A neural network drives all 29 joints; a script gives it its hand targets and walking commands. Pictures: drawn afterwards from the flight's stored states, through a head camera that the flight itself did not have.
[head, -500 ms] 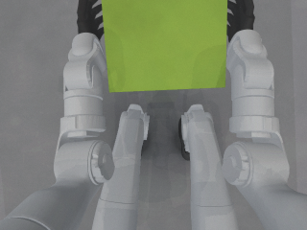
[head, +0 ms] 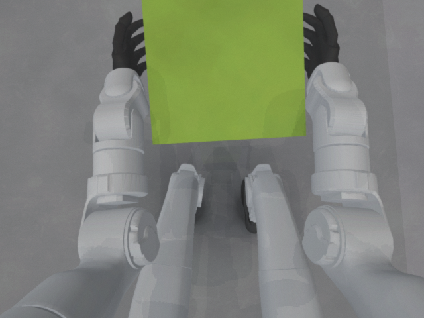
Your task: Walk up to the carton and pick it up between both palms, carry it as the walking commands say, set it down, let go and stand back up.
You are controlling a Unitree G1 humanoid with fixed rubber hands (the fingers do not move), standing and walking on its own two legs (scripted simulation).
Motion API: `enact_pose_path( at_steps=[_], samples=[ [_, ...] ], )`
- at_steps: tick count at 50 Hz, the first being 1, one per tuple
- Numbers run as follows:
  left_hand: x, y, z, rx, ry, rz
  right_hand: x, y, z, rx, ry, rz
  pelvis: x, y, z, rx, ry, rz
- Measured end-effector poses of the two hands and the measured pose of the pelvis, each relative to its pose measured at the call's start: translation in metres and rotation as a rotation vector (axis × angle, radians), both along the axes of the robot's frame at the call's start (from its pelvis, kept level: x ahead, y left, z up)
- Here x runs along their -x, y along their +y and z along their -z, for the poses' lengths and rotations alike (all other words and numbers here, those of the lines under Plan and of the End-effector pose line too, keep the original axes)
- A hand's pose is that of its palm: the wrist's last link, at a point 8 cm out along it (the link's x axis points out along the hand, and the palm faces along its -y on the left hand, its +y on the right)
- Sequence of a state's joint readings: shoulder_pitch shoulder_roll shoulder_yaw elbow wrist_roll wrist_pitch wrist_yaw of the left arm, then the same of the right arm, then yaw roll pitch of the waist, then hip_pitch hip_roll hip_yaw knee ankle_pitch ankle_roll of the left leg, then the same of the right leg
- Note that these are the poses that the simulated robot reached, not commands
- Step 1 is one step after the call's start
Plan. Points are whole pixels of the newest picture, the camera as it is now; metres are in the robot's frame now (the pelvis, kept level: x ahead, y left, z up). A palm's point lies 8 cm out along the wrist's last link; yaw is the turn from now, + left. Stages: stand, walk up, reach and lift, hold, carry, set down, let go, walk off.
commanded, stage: reach and lift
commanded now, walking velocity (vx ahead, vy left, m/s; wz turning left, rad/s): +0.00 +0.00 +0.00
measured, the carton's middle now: (223, 84) +0.47 +0.01 -0.12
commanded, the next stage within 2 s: none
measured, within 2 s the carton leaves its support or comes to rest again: neither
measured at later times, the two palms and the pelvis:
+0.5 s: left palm (82, 39) +0.45 +0.16 +0.08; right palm (366, 37) +0.46 -0.13 +0.08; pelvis +0.08 +0.00 +0.08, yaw +0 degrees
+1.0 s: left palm (44, 13) +0.44 +0.16 +0.14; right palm (408, 1) +0.46 -0.13 +0.14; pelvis +0.12 +0.00 +0.14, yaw -1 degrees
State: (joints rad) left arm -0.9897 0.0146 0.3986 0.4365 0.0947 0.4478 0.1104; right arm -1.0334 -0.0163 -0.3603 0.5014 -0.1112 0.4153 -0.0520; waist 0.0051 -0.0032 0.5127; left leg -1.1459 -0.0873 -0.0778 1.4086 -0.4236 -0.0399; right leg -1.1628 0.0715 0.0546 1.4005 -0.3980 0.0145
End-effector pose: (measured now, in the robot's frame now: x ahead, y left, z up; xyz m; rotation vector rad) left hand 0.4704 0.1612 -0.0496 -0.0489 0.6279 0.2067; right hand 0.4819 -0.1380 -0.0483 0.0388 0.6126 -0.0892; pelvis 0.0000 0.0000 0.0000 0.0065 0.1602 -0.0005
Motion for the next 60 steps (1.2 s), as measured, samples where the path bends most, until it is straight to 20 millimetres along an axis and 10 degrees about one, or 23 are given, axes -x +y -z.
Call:
enact_pose_path(
  at_steps=[17,29,40,60],
  samples=[
    [0.012,-0.001,-0.065,0.007,0.016,0.005,0.012,-0.001,-0.069,0.007,0.017,0.009,-0.038,-0.003,-0.051,-0.019,0.02,0.015],
    [0.021,0.004,-0.152,0.002,0.036,0.013,0.024,0.003,-0.151,0.004,0.036,0.013,-0.092,0.003,-0.096,-0.005,0.102,0.007],
    [0.032,-0.001,-0.15,0.014,0.112,0.018,0.035,-0.002,-0.152,0.034,0.116,-0.009,-0.103,0.003,-0.123,-0.007,0.014,0.016],
    [0.037,-0.003,-0.212,0.007,0.043,0.02,0.039,-0.003,-0.215,0.033,0.048,-0.007,-0.139,-0.003,-0.155,0.006,-0.118,0.013]
  ],
)
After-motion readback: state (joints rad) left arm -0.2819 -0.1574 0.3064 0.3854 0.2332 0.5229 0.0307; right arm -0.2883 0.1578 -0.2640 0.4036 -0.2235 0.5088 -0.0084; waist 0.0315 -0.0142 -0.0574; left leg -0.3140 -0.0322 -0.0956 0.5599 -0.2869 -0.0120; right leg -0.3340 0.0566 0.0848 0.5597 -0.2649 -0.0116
